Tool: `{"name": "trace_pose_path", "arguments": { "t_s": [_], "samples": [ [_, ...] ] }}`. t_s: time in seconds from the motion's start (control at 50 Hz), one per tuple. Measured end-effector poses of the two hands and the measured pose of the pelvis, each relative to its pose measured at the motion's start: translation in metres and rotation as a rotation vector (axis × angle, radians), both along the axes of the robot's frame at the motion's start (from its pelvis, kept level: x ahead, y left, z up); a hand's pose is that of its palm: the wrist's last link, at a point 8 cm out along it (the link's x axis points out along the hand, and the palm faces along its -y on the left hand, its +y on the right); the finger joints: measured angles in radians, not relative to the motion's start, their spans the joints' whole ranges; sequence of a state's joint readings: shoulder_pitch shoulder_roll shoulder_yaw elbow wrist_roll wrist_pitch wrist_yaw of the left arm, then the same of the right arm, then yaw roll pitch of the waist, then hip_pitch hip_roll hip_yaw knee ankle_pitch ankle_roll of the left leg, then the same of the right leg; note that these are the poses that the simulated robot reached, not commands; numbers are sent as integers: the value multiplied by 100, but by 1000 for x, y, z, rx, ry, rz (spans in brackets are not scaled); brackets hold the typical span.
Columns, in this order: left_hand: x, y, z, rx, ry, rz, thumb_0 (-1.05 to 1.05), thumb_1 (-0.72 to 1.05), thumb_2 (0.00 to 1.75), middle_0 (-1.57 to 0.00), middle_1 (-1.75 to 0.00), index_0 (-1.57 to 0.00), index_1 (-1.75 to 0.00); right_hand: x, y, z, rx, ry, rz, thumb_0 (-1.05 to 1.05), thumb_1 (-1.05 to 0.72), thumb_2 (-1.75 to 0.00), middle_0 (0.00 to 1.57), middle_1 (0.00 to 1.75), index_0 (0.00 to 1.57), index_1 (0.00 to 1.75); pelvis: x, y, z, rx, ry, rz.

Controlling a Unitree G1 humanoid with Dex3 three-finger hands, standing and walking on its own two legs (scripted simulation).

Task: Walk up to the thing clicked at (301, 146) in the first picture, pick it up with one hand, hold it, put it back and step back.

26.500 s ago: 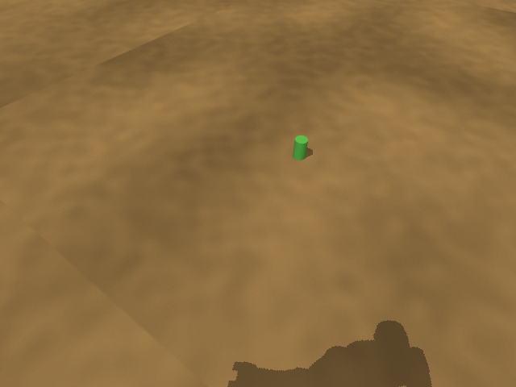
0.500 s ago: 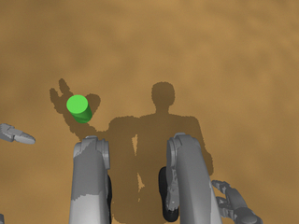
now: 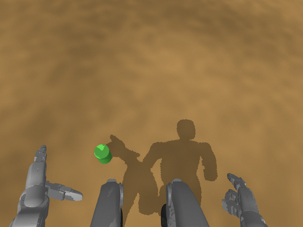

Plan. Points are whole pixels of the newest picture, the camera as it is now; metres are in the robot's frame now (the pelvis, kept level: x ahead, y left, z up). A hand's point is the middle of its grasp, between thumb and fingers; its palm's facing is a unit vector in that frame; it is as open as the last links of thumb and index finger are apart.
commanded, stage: home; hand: left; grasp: from the side
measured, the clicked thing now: (103, 154) +0.43 +0.21 -0.55
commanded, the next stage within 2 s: none
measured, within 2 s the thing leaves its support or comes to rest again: neither
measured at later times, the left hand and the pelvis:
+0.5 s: hand (48, 188) +0.21 +0.20 +0.06, palm faces +0.14 -0.94 -0.30, open 17.5 cm; pelvis +0.05 +0.01 +0.10, yaw +2 degrees
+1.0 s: hand (54, 196) +0.20 +0.19 +0.06, palm faces +0.13 -0.95 -0.29, open 17.5 cm; pelvis +0.03 +0.00 +0.11, yaw +2 degrees
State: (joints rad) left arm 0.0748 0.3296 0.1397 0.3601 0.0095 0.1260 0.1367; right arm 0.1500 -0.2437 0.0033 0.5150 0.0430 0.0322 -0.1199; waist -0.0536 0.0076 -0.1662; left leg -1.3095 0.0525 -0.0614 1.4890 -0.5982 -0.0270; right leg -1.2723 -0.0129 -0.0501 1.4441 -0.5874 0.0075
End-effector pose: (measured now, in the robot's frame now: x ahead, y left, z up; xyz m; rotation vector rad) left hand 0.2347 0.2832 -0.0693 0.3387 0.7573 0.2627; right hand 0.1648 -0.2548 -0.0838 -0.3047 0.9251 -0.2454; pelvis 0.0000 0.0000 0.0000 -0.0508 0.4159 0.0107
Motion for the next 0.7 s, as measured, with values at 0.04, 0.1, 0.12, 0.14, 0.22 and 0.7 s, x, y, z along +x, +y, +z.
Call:
{"name": "trace_pose_path", "arguments": {
  "t_s": [0.04,0.1,0.12,0.14,0.22,0.7],
  "samples": [
    [-4,-5,15,-13,10,10,-1,-52,7,-6,-5,-6,-5,1,2,17,-1,-14,-5,1,-90,-90,21,30,20,30,5,0,15,1,-24,3],
    [-11,-13,39,-31,18,20,-1,-52,7,-6,-5,-6,-5,2,6,40,0,-34,-13,1,-90,-90,21,30,20,30,13,1,35,3,-62,7],
    [-13,-16,47,-36,18,22,-1,-52,7,-6,-5,-6,-5,3,7,47,1,-41,-16,1,-90,-90,21,30,20,30,16,1,42,3,-76,9],
    [-14,-18,55,-42,18,23,-1,-52,7,-6,-5,-6,-5,3,9,54,1,-49,-18,1,-90,-90,21,30,20,30,19,2,48,3,-89,11],
    [-22,-27,89,-59,8,21,-1,-52,7,-6,-5,-6,-5,6,17,80,8,-90,-28,1,-90,-90,21,30,20,30,29,5,70,4,-142,15],
    [-57,-37,151,-100,-32,20,-1,-55,5,-6,-5,-6,-5,41,40,136,26,-282,62,1,-89,-90,21,30,21,30,40,10,108,12,-283,34]
  ]
}}
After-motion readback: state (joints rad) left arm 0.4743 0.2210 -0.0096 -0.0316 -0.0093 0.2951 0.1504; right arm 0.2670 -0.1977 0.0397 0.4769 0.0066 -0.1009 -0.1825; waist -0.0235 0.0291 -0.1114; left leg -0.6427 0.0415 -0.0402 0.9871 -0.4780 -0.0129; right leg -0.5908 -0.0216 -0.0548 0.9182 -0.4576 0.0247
